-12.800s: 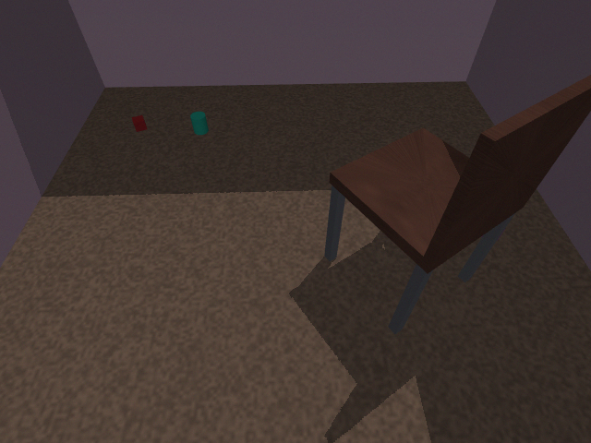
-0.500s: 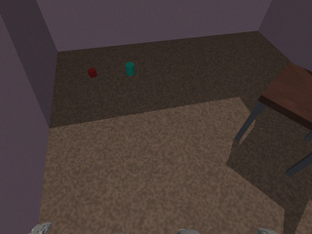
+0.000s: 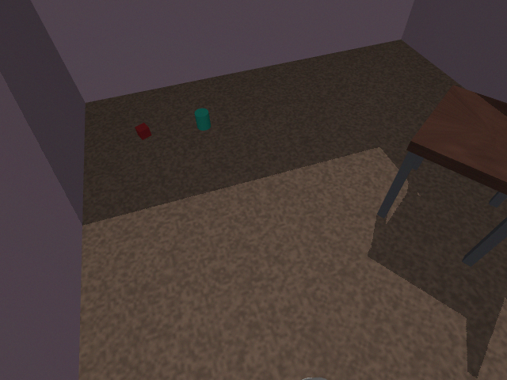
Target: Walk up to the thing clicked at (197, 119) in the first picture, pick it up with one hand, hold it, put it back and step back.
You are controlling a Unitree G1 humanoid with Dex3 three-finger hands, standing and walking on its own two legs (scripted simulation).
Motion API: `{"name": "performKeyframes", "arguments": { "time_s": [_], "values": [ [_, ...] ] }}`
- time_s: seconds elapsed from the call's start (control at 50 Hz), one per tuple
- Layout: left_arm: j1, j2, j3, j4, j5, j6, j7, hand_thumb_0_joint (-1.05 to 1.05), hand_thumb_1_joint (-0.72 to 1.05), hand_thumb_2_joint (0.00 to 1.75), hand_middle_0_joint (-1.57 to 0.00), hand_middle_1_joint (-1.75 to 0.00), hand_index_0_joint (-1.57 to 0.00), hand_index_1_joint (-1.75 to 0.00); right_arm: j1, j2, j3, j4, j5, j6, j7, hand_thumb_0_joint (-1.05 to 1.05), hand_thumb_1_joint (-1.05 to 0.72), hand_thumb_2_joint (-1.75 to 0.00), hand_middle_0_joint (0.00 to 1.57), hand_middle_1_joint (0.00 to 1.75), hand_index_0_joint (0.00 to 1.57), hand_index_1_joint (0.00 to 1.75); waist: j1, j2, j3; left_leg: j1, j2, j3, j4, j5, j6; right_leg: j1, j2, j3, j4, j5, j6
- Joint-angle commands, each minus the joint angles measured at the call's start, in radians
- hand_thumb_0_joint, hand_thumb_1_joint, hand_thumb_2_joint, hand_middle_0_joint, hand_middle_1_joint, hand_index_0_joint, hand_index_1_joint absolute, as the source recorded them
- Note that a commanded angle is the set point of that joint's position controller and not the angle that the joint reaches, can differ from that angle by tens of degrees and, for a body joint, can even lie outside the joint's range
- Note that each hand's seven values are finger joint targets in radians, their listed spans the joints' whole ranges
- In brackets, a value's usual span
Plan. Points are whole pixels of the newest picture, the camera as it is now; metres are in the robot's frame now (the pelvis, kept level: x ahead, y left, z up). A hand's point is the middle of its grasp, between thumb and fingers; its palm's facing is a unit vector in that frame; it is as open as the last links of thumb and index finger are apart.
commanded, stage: walk up
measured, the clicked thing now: (202, 119) +1.56 +0.30 -0.71
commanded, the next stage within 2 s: stand in 0.64 s
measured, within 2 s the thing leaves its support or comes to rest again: neither
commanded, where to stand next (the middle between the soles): +0.06 +0.01 m, yaw +2 degrees
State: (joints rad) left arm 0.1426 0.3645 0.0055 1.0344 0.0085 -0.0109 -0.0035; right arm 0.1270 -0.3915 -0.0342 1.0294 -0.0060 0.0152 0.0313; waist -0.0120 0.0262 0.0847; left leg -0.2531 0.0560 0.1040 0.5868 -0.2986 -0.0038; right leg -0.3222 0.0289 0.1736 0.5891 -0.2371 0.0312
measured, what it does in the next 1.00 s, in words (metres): stands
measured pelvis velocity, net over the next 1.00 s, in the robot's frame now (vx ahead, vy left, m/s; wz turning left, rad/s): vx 0.02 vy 0.00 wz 0.02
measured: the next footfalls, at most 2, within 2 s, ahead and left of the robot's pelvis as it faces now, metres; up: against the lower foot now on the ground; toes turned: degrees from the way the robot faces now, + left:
none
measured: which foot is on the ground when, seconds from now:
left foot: down 0.00-1.00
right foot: down 0.00-1.00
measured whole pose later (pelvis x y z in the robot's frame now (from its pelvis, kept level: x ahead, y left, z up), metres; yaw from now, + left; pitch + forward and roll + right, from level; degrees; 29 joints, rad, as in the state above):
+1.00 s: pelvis +0.02 +0.00 +0.02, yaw +1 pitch -3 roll +0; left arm 0.09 0.35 -0.01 1.12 0.01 -0.01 0.00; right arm 0.09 -0.35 -0.04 1.13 -0.01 0.01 0.02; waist -0.03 0.00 0.06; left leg -0.11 0.04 0.09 0.39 -0.23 -0.02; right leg -0.18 0.01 0.16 0.40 -0.18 0.04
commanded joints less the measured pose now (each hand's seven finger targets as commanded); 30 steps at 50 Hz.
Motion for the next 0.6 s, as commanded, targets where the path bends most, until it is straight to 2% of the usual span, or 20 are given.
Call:
{"name": "performKeyframes", "arguments": {
  "time_s": [0.0, 0.04, 0.08, 0.14, 0.16, 0.24, 0.28, 0.36, 0.44, 0.46, 0.52, 0.58],
  "values": [
    [-0.032, 0.220, 0.057, -0.054, -0.006, -0.027, 0.016, 0.00, 0.90, 0.90, -0.20, -0.30, -0.20, -0.30, -0.073, -0.221, -0.047, -0.060, -0.003, -0.028, -0.016, 0.00, -0.90, -0.90, 0.20, 0.30, 0.20, 0.30, 0.020, -0.035, -0.097, 0.057, 0.123, -0.178, -0.217, -0.184, 0.084, 0.004, -0.039, 0.030, -0.100, -0.029, -0.075],
    [-0.032, 0.224, 0.060, -0.044, -0.005, -0.029, 0.019, 0.00, 0.90, 0.90, -0.20, -0.30, -0.20, -0.30, -0.090, -0.217, -0.048, -0.057, -0.004, -0.028, -0.018, 0.00, -0.90, -0.90, 0.20, 0.30, 0.20, 0.30, 0.020, -0.040, -0.107, 0.055, 0.122, -0.152, -0.193, -0.093, 0.084, 0.040, -0.048, 0.019, -0.088, 0.092, -0.072],
    [-0.043, 0.228, 0.059, -0.048, -0.007, -0.030, 0.021, 0.00, 0.90, 0.90, -0.20, -0.30, -0.20, -0.30, -0.077, -0.214, -0.047, -0.050, -0.004, -0.029, -0.021, 0.00, -0.90, -0.90, 0.20, 0.30, 0.20, 0.30, 0.010, -0.033, -0.115, 0.078, 0.103, -0.124, -0.165, 0.001, 0.073, 0.042, -0.065, 0.039, -0.082, 0.188, -0.077],
    [-0.051, 0.222, 0.053, -0.044, -0.011, -0.027, 0.027, 0.00, 0.90, 0.90, -0.20, -0.30, -0.20, -0.30, -0.083, -0.209, -0.051, -0.041, 0.001, -0.026, -0.023, 0.00, -0.90, -0.90, 0.20, 0.30, 0.20, 0.30, 0.003, -0.008, -0.117, 0.111, 0.103, -0.107, -0.152, 0.077, 0.065, 0.040, -0.067, 0.034, -0.073, 0.274, -0.081],
    [-0.052, 0.221, 0.052, -0.044, -0.012, -0.026, 0.029, 0.00, 0.90, 0.90, -0.20, -0.30, -0.20, -0.30, -0.084, -0.213, -0.052, -0.038, 0.000, -0.024, -0.023, 0.00, -0.90, -0.90, 0.20, 0.30, 0.20, 0.30, 0.004, 0.006, -0.118, 0.116, 0.109, -0.107, -0.160, 0.099, 0.070, 0.042, -0.063, 0.022, -0.061, 0.292, -0.073],
    [-0.048, 0.223, 0.049, -0.034, -0.010, -0.022, 0.032, 0.00, 0.90, 0.90, -0.20, -0.30, -0.20, -0.30, -0.094, -0.213, -0.061, -0.037, 0.003, -0.015, -0.025, 0.00, -0.90, -0.90, 0.20, 0.30, 0.20, 0.30, 0.002, 0.012, -0.127, 0.136, 0.118, -0.098, -0.152, 0.114, 0.079, 0.048, -0.060, 0.009, -0.041, 0.305, -0.071],
    [-0.047, 0.225, 0.048, -0.029, -0.008, -0.020, 0.034, 0.00, 0.90, 0.90, -0.20, -0.30, -0.20, -0.30, -0.108, -0.209, -0.063, -0.039, 0.006, -0.010, -0.026, 0.00, -0.90, -0.90, 0.20, 0.30, 0.20, 0.30, 0.002, 0.006, -0.115, 0.133, 0.117, -0.094, -0.147, 0.088, 0.079, 0.044, -0.061, 0.014, -0.049, 0.301, -0.073],
    [-0.073, 0.240, 0.050, -0.033, -0.001, -0.023, 0.035, 0.00, 0.90, 0.90, -0.20, -0.30, -0.20, -0.30, -0.128, -0.193, -0.064, -0.045, 0.009, -0.002, -0.024, 0.00, -0.90, -0.90, 0.20, 0.30, 0.20, 0.30, -0.009, -0.041, -0.093, 0.136, 0.085, -0.073, -0.106, 0.035, 0.066, 0.001, -0.083, 0.081, -0.103, 0.281, -0.094],
    [-0.086, 0.241, 0.046, -0.041, 0.004, -0.029, 0.036, 0.00, 0.90, 0.90, -0.20, -0.30, -0.20, -0.30, -0.115, -0.185, -0.064, -0.034, 0.011, -0.001, -0.019, 0.00, -0.90, -0.90, 0.20, 0.30, 0.20, 0.30, -0.020, -0.079, -0.132, 0.195, 0.063, -0.071, -0.089, 0.044, 0.056, -0.016, -0.105, 0.144, -0.142, 0.275, -0.113],
    [-0.102, 0.241, 0.047, -0.044, 0.005, -0.030, 0.036, 0.00, 0.90, 0.90, -0.20, -0.30, -0.20, -0.30, -0.108, -0.185, -0.064, -0.033, 0.011, -0.002, -0.018, 0.00, -0.90, -0.90, 0.20, 0.30, 0.20, 0.30, -0.027, -0.087, -0.140, 0.189, 0.062, -0.072, -0.091, 0.050, 0.054, -0.004, -0.105, 0.143, -0.141, 0.276, -0.113],
    [-0.097, 0.235, 0.045, -0.047, 0.004, -0.028, 0.036, 0.00, 0.90, 0.90, -0.20, -0.30, -0.20, -0.30, -0.121, -0.191, -0.064, -0.032, 0.009, -0.003, -0.018, 0.00, -0.90, -0.90, 0.20, 0.30, 0.20, 0.30, -0.017, -0.079, -0.138, 0.196, 0.078, -0.077, -0.122, 0.043, 0.061, -0.011, -0.090, 0.117, -0.129, 0.265, -0.101],
    [-0.093, 0.229, 0.047, -0.050, 0.001, -0.025, 0.034, 0.00, 0.90, 0.90, -0.20, -0.30, -0.20, -0.30, -0.124, -0.206, -0.067, -0.036, 0.004, -0.006, -0.017, 0.00, -0.90, -0.90, 0.20, 0.30, 0.20, 0.30, -0.013, -0.040, -0.144, 0.176, 0.118, -0.087, -0.160, 0.062, 0.079, 0.019, -0.057, 0.050, -0.067, 0.265, -0.083]
  ]
}}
